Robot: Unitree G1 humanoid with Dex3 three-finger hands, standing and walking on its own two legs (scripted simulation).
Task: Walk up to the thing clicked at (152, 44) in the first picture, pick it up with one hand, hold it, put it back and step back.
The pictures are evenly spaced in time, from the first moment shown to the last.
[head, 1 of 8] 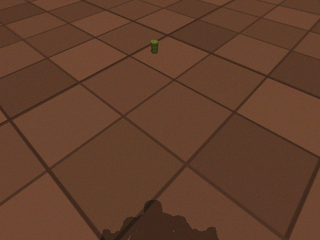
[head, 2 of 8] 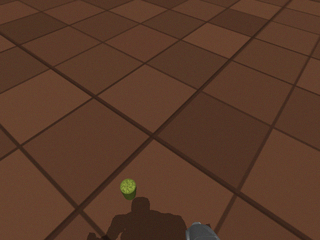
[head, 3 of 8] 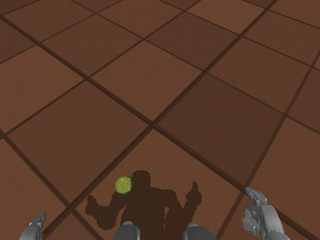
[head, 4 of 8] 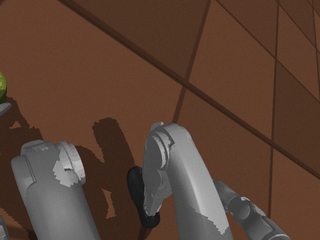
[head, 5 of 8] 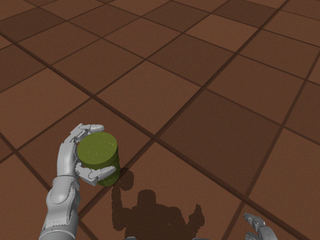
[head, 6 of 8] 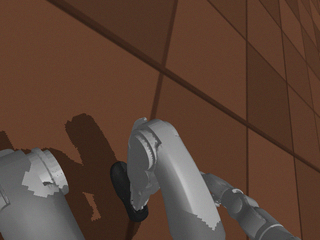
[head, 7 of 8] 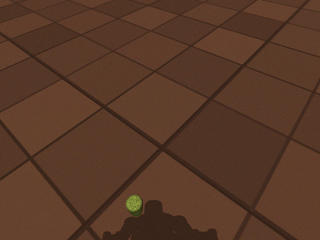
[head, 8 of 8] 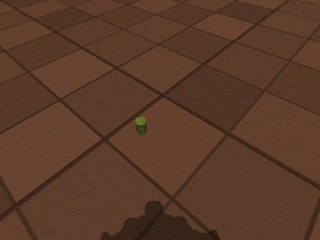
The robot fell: no
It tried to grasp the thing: yes
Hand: left
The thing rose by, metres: 0.68
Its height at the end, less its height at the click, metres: +0.00
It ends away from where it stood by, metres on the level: 0.01
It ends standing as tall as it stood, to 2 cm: yes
